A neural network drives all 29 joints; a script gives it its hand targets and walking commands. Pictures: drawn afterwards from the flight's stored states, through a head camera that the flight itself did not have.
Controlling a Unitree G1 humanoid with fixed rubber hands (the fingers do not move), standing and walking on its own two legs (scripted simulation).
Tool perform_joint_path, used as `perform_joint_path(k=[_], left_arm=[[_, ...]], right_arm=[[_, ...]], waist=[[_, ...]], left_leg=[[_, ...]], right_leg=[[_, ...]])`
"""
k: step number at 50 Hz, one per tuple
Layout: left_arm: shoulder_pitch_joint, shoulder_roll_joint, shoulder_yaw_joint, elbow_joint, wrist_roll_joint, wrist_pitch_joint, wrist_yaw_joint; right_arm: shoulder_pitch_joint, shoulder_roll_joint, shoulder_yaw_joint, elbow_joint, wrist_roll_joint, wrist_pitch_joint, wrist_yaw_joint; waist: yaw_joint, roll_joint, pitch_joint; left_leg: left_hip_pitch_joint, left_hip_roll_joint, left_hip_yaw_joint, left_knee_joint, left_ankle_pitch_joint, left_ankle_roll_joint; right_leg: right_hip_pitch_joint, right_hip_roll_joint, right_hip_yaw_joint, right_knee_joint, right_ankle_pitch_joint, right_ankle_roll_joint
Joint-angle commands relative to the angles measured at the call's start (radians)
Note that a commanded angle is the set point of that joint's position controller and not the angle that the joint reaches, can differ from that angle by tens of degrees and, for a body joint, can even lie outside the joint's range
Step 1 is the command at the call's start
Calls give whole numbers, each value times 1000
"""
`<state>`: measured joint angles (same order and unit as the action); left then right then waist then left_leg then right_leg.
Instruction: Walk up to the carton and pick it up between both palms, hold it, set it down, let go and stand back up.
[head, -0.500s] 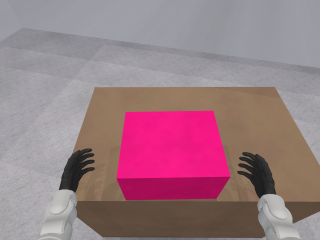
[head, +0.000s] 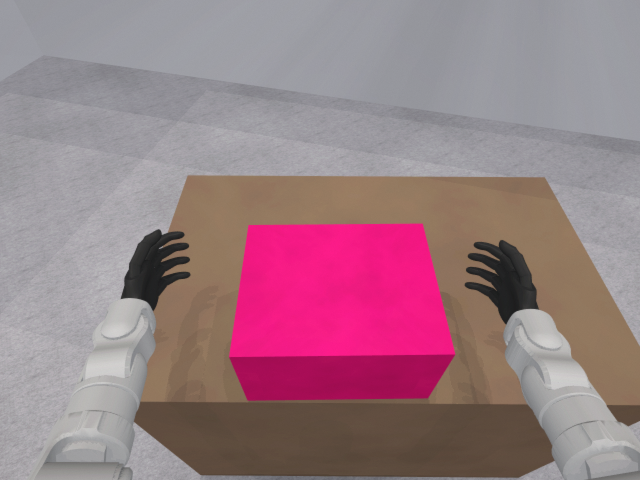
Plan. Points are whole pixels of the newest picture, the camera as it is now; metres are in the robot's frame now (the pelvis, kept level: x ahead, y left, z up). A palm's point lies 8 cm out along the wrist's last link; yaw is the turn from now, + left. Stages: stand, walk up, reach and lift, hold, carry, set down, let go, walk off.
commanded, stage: reach and lift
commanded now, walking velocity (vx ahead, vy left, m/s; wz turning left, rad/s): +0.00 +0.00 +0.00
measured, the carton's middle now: (336, 310) +0.38 +0.02 -0.07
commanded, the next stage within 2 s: none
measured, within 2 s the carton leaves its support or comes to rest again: neither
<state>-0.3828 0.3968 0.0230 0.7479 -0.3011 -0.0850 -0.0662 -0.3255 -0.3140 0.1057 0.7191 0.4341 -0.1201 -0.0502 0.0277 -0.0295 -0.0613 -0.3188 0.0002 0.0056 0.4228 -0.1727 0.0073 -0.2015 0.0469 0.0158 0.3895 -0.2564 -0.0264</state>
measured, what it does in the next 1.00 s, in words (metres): stands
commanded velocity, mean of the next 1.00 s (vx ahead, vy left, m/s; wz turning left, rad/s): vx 0.00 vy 0.00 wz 0.00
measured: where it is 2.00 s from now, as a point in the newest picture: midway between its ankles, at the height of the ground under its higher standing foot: outside the picture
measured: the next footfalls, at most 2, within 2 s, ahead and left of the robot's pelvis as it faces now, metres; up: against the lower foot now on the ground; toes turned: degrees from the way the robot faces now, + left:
none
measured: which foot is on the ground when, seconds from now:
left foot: down 0.00-1.00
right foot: down 0.00-1.00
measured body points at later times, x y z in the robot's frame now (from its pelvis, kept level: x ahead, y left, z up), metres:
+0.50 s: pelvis +0.00 +0.00 +0.00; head +0.04 +0.02 +0.44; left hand +0.41 +0.27 +0.09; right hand +0.42 -0.22 +0.08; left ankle +0.02 +0.11 -0.74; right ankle -0.04 -0.10 -0.74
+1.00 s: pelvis -0.02 +0.00 -0.04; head +0.08 +0.02 +0.40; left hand +0.39 +0.27 -0.03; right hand +0.40 -0.20 -0.03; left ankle +0.02 +0.11 -0.74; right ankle -0.04 -0.10 -0.74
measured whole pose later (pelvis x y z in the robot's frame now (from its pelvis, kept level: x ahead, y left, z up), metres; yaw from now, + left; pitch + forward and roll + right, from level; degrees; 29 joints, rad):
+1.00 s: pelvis -0.02 +0.00 -0.04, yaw +0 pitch +26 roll -3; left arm -0.79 0.36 -0.06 1.37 -0.33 -0.42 -0.05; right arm -0.73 -0.30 0.16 1.27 0.48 -0.38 -0.01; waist 0.02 0.01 -0.27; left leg -0.95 0.01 -0.03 0.75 -0.24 0.00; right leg -0.83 0.07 -0.03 0.72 -0.34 -0.02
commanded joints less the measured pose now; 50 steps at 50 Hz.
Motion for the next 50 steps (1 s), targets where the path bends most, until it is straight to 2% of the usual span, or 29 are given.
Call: perform_joint_path(k=[1,18,25,29,34,38,42,46,50], left_arm=[[-418,195,56,-155,0,-22,0],[-732,240,27,-16,-17,31,7],[-783,229,12,91,-5,18,2],[-750,199,11,187,21,-33,-8],[-710,160,15,299,50,-153,-14],[-779,168,-2,333,22,-263,0],[-847,172,-37,362,-18,-339,14],[-866,165,-58,420,-33,-383,18],[-860,153,-69,492,-31,-405,19]], right_arm=[[-395,-188,-65,-141,4,-28,-1],[-725,-280,-43,-16,48,29,3],[-783,-287,-4,108,71,26,9],[-748,-252,24,201,78,-14,14],[-701,-199,31,293,66,-118,25],[-759,-207,5,283,47,-212,28],[-820,-220,-16,294,27,-271,29],[-849,-214,-4,359,33,-309,33],[-858,-204,30,444,63,-336,40]], waist=[[-2,62,-365],[0,64,-559],[-5,64,-604],[-4,61,-582],[0,64,-584],[-1,77,-696],[-16,89,-818],[-24,87,-894],[-19,79,-907]], left_leg=[[427,20,-17,44,370,-22],[398,22,-18,84,408,-28],[388,24,-24,107,445,-33],[366,24,-25,122,462,-36],[304,25,-30,169,481,-43],[255,26,-22,229,479,-60],[208,27,-19,302,457,-72],[151,26,-18,371,447,-73],[79,21,-15,410,413,-70]], right_leg=[[-154,-34,-11,-73,235,48],[-204,-14,-44,-42,342,67],[-230,-11,-54,-29,393,74],[-250,-15,-57,-18,393,73],[-333,-20,-67,24,364,65],[-420,-16,-84,87,349,71],[-507,-11,-95,167,339,75],[-573,-7,-96,240,333,81],[-620,-6,-96,290,298,87]])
